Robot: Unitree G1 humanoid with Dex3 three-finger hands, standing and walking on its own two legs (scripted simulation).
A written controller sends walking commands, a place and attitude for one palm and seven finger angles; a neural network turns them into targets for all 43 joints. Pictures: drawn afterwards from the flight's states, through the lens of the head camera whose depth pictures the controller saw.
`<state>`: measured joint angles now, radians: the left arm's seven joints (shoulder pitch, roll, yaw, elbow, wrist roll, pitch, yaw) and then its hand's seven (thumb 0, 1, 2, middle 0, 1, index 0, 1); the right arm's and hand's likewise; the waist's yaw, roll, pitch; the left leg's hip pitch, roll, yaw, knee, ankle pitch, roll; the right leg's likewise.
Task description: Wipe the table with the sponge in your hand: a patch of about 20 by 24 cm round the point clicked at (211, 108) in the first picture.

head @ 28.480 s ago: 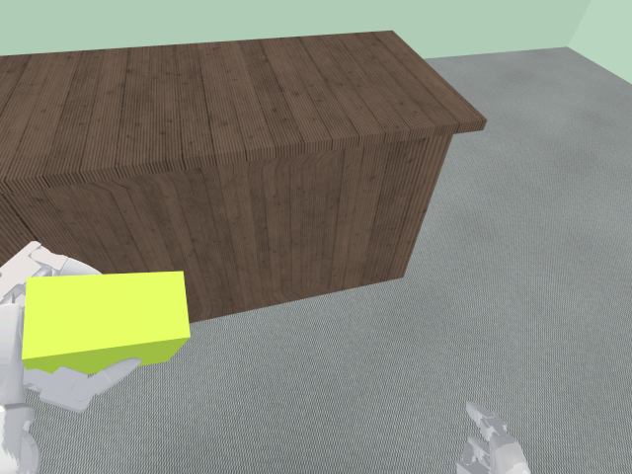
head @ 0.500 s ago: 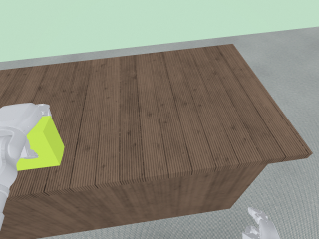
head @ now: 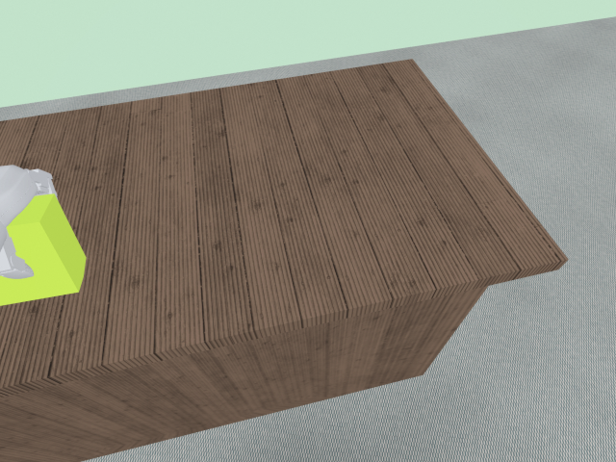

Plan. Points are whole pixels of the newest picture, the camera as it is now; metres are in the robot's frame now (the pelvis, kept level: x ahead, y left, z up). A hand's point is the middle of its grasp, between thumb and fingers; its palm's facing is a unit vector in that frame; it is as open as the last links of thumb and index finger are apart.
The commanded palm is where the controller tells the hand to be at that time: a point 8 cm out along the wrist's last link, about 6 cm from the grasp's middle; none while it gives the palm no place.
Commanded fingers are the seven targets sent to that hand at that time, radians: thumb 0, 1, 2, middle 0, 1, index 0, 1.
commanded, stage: wipe forward along the first lane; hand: left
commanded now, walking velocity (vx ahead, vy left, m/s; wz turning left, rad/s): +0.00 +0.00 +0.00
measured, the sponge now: (29, 262) +0.33 +0.41 +0.06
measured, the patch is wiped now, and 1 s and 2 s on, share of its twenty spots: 0.15 0.15 0.20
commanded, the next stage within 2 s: slide across to the middle lane in 0.82 s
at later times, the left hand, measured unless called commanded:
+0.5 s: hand (22, 197) +0.40 +0.42 +0.11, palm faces -0.21 +0.04 -0.98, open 10.4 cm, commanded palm +0.41 +0.41 +0.14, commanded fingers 0.00 0.10 1.30 -1.20 -1.60 -1.20 -1.60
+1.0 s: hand (27, 177) +0.44 +0.44 +0.11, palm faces -0.25 +0.05 -0.97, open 10.4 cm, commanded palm +0.44 +0.41 +0.15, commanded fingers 0.00 0.10 1.30 -1.20 -1.60 -1.20 -1.60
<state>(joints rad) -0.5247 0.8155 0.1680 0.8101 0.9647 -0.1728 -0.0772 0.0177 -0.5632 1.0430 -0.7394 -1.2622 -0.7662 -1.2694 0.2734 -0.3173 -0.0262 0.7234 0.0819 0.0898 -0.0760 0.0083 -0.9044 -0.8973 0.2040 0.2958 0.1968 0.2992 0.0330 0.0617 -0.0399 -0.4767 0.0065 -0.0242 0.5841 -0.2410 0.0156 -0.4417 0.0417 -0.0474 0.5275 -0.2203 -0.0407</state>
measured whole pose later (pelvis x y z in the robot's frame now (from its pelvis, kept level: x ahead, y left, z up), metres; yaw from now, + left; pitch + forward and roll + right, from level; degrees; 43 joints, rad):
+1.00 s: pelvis +0.03 +0.03 +0.00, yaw -1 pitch +14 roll -3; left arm -0.80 0.92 0.11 1.03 1.07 -0.21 -0.11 0.02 -0.58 1.05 -0.74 -1.27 -0.76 -1.28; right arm 0.33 -0.31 -0.02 0.69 0.07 0.15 -0.07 0.00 -0.90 -0.90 0.21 0.30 0.20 0.30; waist -0.02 0.03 -0.07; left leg -0.58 0.00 0.00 0.62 -0.28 0.05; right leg -0.53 0.03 -0.02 0.51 -0.23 -0.01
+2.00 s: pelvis +0.05 +0.02 +0.01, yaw -1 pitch +8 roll -1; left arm -0.53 0.64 0.02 0.61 0.96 0.07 -0.04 0.00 -0.53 1.05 -0.66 -1.35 -0.68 -1.36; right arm 0.22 -0.30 -0.02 0.68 0.07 0.16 -0.03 0.01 -0.90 -0.90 0.20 0.30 0.20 0.30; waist 0.02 0.06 -0.07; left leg -0.34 -0.02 0.00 0.48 -0.27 0.04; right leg -0.31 0.02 -0.02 0.42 -0.24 -0.01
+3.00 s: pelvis +0.06 +0.02 +0.01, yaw -1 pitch +3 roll -1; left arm -0.09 0.54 -0.01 0.07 0.93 0.25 0.02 0.00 -0.50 1.05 -0.62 -1.38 -0.64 -1.39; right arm 0.11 -0.27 0.02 0.63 0.08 0.11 0.00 0.01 -0.91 -0.90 0.20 0.30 0.20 0.30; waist 0.07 0.09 -0.06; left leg -0.25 -0.02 0.01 0.47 -0.28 0.04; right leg -0.23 0.01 -0.01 0.44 -0.27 -0.01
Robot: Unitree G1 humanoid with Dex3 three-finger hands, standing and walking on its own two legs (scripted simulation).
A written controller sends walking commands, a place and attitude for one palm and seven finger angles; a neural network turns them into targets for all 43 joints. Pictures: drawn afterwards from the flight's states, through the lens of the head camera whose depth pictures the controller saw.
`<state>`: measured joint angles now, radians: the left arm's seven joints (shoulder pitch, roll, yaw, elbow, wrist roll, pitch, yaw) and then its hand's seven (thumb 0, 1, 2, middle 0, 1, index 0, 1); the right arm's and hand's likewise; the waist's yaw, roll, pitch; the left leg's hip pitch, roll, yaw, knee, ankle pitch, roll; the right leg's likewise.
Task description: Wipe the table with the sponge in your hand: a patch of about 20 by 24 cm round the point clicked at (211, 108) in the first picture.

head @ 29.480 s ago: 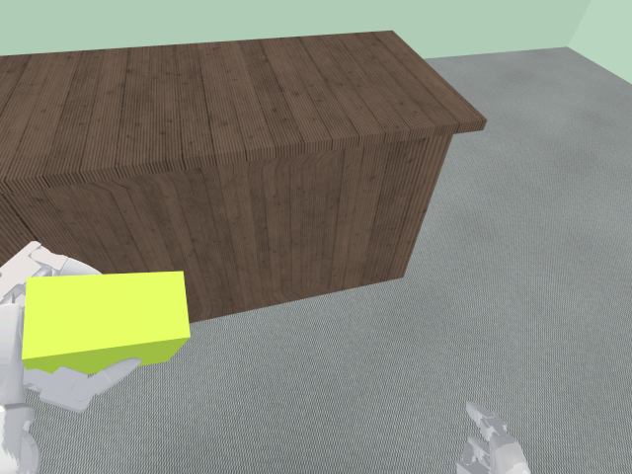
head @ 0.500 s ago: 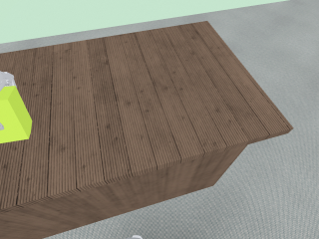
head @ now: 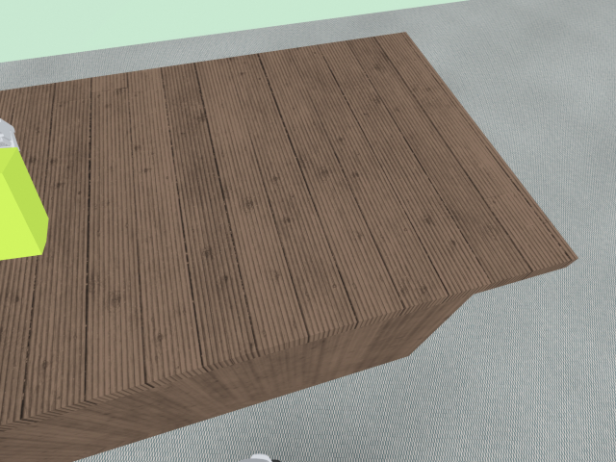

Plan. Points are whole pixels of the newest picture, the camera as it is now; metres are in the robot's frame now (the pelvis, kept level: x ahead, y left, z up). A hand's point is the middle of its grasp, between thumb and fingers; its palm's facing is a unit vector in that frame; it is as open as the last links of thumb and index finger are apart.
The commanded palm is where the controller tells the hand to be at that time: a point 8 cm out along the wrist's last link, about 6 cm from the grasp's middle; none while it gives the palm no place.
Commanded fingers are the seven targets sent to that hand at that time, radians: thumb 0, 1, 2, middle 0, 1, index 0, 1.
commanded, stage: slide across to the middle lane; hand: left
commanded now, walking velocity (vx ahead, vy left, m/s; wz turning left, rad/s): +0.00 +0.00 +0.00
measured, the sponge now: out of the picture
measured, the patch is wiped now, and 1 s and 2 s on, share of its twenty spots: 0.15 0.20 0.55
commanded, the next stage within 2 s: wipe back along the middle lane in 0.62 s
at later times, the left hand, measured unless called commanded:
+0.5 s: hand (24, 159) +0.43 +0.37 +0.12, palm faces -0.16 +0.05 -0.99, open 10.4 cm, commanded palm +0.42 +0.34 +0.17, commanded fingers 0.00 0.10 1.30 -1.20 -1.60 -1.20 -1.60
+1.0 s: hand (53, 177) +0.41 +0.32 +0.12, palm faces -0.08 +0.00 -1.00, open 10.5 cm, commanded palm +0.38 +0.31 +0.15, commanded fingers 0.00 0.10 1.30 -1.20 -1.60 -1.20 -1.60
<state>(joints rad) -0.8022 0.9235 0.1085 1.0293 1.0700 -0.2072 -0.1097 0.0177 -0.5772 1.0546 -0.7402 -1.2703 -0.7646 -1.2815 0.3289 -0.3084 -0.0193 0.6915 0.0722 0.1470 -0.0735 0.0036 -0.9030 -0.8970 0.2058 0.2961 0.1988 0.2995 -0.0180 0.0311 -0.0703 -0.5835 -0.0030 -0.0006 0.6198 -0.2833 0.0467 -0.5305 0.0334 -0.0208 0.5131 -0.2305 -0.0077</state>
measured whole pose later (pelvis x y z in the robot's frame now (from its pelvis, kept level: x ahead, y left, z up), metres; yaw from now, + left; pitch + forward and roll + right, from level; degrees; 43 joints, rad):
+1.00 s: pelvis +0.03 -0.01 +0.01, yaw +1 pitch +8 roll -1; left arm -0.53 0.64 0.02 0.61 0.96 0.07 -0.04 0.00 -0.53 1.05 -0.66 -1.35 -0.68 -1.36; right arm 0.22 -0.30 -0.02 0.68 0.07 0.16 -0.03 0.01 -0.90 -0.90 0.20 0.30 0.20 0.30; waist 0.02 0.06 -0.07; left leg -0.34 -0.02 0.00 0.48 -0.27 0.04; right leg -0.31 0.02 -0.02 0.42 -0.24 -0.01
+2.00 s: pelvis +0.03 -0.01 +0.01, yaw +1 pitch +3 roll -1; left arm -0.09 0.54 -0.01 0.07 0.93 0.25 0.02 0.00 -0.50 1.05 -0.62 -1.38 -0.64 -1.39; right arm 0.11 -0.27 0.02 0.63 0.08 0.11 0.00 0.01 -0.91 -0.90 0.20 0.30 0.20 0.30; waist 0.07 0.09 -0.06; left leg -0.25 -0.02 0.01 0.47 -0.28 0.04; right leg -0.23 0.01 -0.01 0.44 -0.27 -0.01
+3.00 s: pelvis +0.01 -0.02 +0.01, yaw +1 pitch +0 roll +0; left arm -0.05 0.46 -0.14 -0.05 0.97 0.38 -0.02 -0.01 -0.52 1.05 -0.64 -1.35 -0.68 -1.34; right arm 0.07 -0.27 0.03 0.66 0.06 0.08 -0.04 0.01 -0.90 -0.90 0.20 0.30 0.18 0.29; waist 0.11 0.10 -0.02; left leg -0.19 -0.02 -0.01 0.44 -0.24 0.02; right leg -0.18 0.02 -0.02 0.43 -0.25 -0.03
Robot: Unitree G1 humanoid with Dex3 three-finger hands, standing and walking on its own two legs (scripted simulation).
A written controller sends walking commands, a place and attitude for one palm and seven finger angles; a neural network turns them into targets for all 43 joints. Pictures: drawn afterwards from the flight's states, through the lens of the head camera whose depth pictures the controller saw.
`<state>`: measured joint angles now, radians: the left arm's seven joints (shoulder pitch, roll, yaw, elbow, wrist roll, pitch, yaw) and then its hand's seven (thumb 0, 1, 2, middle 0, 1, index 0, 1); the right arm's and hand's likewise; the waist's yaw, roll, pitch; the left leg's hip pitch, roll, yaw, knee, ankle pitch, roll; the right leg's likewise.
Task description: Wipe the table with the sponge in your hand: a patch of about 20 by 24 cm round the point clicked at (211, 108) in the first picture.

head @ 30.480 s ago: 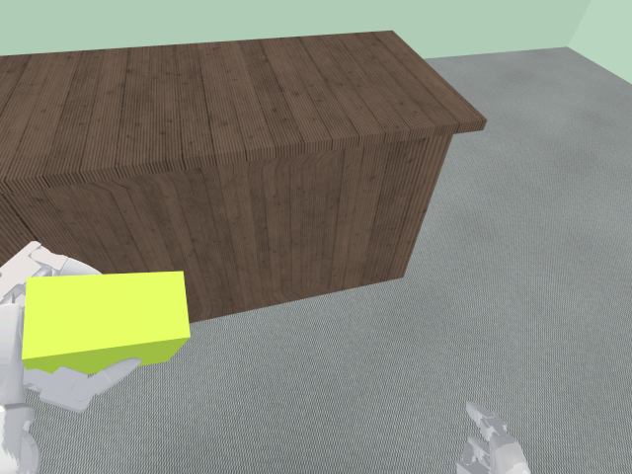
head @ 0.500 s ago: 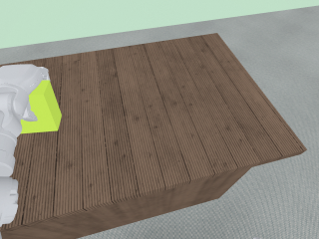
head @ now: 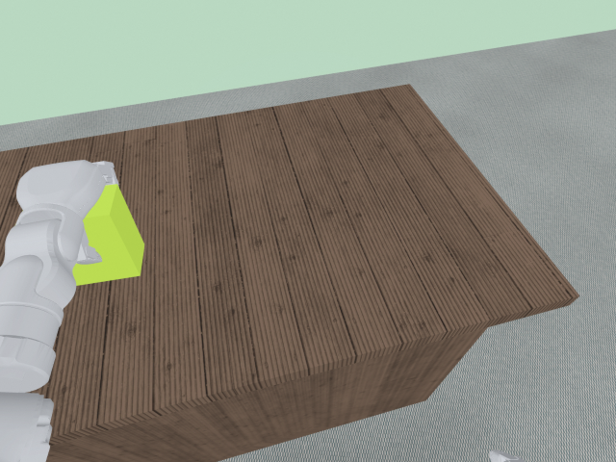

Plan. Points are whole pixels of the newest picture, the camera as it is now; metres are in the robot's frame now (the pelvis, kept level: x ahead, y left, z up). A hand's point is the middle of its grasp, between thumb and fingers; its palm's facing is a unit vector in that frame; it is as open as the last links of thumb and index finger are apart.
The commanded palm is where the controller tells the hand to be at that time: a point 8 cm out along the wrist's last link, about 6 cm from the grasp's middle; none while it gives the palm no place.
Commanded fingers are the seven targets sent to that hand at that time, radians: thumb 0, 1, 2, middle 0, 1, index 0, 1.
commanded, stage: wipe back along the middle lane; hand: left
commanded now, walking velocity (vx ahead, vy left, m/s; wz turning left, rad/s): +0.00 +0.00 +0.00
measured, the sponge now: (94, 247) +0.38 +0.34 +0.05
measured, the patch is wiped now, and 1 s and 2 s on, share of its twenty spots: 0.20 0.55 0.65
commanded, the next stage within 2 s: slide across to the third lane in 1.36 s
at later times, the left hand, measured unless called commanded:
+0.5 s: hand (83, 244) +0.35 +0.32 +0.10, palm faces -0.03 -0.01 -1.00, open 10.5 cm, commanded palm +0.31 +0.30 +0.12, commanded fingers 0.00 0.10 1.30 -1.20 -1.60 -1.20 -1.60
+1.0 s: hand (84, 275) +0.30 +0.29 +0.10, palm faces +0.03 -0.02 -1.00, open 10.5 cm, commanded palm +0.26 +0.28 +0.12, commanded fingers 0.00 0.10 1.30 -1.20 -1.60 -1.20 -1.60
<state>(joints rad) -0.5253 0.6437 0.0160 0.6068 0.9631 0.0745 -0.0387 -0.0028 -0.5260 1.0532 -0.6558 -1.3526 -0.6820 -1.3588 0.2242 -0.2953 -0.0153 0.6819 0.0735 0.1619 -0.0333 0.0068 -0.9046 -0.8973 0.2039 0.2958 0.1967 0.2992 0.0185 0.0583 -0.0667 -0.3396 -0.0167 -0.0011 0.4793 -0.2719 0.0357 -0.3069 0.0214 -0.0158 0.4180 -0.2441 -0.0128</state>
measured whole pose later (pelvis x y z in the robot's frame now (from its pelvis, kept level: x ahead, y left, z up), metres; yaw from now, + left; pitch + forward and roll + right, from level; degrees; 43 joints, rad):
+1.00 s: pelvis +0.00 +0.00 +0.00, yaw +0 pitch +3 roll -1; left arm -0.09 0.54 -0.01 0.07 0.93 0.25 0.02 0.00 -0.50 1.05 -0.62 -1.38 -0.64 -1.39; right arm 0.11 -0.27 0.02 0.63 0.08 0.11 0.00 0.01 -0.91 -0.90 0.20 0.30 0.20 0.30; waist 0.07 0.09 -0.06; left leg -0.25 -0.02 0.01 0.47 -0.28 0.04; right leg -0.23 0.01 -0.01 0.44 -0.27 -0.01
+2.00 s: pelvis -0.02 -0.01 +0.00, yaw +1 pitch +0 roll +0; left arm -0.05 0.46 -0.14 -0.05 0.97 0.38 -0.02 -0.01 -0.52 1.05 -0.64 -1.35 -0.68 -1.34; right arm 0.07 -0.27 0.03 0.66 0.06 0.08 -0.04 0.01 -0.90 -0.90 0.20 0.30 0.18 0.29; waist 0.11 0.10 -0.02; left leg -0.19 -0.02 -0.01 0.44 -0.24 0.02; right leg -0.18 0.02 -0.02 0.43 -0.25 -0.03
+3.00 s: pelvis -0.05 -0.05 +0.00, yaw +1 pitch +2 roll +1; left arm -0.51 0.48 -0.16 0.54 0.96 0.24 -0.05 -0.01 -0.57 1.06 -0.72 -1.28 -0.76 -1.27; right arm 0.17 -0.29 0.02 0.71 0.09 0.09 -0.09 0.01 -0.90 -0.90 0.20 0.30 0.20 0.30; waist 0.05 0.09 -0.05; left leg -0.32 0.02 -0.03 0.50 -0.22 0.00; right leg -0.32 0.06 -0.05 0.51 -0.23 -0.08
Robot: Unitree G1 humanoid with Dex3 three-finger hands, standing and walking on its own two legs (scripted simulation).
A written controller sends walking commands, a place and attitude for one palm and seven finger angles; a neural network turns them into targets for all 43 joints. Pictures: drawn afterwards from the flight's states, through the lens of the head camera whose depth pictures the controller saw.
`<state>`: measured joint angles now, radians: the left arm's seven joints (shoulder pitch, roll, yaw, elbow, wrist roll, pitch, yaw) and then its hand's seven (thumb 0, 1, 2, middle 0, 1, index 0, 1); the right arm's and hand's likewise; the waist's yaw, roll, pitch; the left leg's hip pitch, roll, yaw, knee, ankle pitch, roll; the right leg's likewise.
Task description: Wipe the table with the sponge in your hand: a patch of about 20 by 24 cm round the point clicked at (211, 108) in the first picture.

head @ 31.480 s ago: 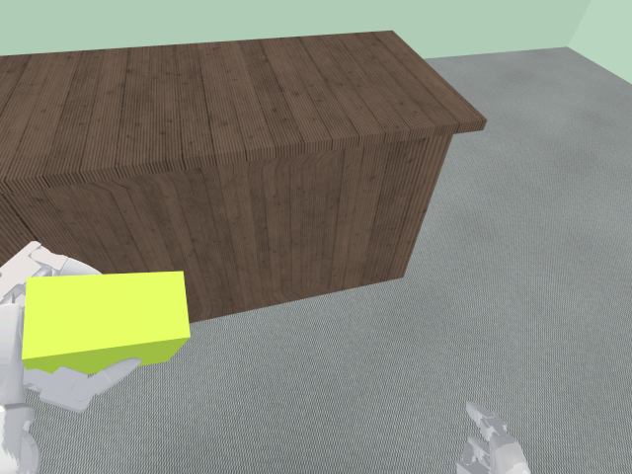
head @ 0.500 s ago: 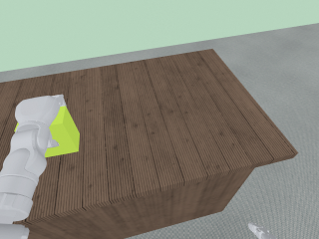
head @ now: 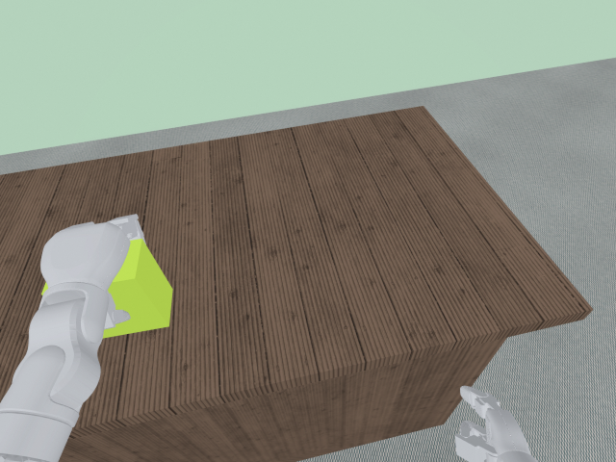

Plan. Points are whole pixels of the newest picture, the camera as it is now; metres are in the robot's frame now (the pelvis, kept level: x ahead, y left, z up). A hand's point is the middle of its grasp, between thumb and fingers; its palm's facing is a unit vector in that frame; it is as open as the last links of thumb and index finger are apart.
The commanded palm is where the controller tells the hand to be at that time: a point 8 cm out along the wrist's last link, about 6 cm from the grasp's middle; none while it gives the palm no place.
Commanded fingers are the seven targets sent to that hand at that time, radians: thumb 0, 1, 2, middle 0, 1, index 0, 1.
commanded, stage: wipe back along the middle lane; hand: left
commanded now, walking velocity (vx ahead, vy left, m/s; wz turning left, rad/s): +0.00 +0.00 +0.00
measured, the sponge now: (122, 299) +0.30 +0.30 +0.05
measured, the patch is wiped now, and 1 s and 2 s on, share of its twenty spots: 0.55 0.65 0.85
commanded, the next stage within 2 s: slide across to the third lane in 0.36 s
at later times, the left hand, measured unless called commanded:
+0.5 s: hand (106, 308) +0.26 +0.28 +0.10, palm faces +0.04 -0.03 -1.00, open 10.5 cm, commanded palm +0.22 +0.26 +0.13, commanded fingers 0.00 0.10 1.30 -1.20 -1.60 -1.20 -1.60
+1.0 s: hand (126, 312) +0.25 +0.25 +0.10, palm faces +0.03 -0.04 -1.00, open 10.5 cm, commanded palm +0.23 +0.22 +0.14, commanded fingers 0.00 0.10 1.30 -1.20 -1.60 -1.20 -1.60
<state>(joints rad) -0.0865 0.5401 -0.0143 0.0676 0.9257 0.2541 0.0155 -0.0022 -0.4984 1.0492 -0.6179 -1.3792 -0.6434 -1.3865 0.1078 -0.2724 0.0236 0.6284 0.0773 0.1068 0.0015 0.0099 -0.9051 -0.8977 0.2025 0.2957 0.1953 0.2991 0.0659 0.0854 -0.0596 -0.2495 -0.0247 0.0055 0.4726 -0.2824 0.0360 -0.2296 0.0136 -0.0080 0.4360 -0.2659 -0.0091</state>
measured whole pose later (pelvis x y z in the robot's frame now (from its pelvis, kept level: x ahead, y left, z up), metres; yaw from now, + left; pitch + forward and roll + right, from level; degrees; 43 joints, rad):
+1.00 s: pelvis -0.02 -0.01 +0.00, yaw +1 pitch +0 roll +0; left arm -0.05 0.46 -0.14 -0.05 0.97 0.38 -0.02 -0.01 -0.52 1.05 -0.64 -1.35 -0.68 -1.34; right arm 0.07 -0.27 0.03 0.66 0.06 0.08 -0.04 0.01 -0.90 -0.90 0.20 0.30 0.18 0.29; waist 0.11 0.10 -0.02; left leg -0.19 -0.02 -0.01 0.44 -0.24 0.02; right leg -0.18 0.02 -0.02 0.43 -0.25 -0.03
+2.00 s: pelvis -0.05 -0.05 +0.00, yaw +1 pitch +2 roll +1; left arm -0.51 0.48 -0.16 0.54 0.96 0.24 -0.05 -0.01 -0.57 1.06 -0.72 -1.28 -0.76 -1.27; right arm 0.17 -0.29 0.02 0.71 0.09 0.09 -0.09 0.01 -0.90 -0.90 0.20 0.30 0.20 0.30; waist 0.05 0.09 -0.05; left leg -0.32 0.02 -0.03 0.50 -0.22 0.00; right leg -0.32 0.06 -0.05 0.51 -0.23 -0.08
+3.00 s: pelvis -0.06 -0.04 -0.01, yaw -3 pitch +11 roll -1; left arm -0.89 0.64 -0.06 1.07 1.04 0.09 0.03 0.02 -0.59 1.07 -0.73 -1.29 -0.76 -1.28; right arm 0.30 -0.30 0.00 0.73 0.08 0.08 -0.08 0.01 -0.90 -0.90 0.20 0.30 0.20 0.30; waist -0.06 0.06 -0.10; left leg -0.56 0.00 -0.07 0.61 -0.26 0.00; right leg -0.55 0.10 0.00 0.56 -0.21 -0.07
